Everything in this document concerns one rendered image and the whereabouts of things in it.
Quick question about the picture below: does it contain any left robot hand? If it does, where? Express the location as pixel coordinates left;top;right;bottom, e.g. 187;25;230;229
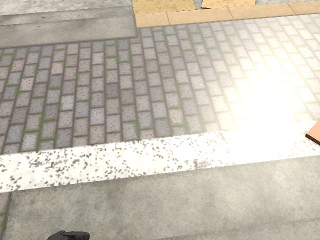
47;230;90;240

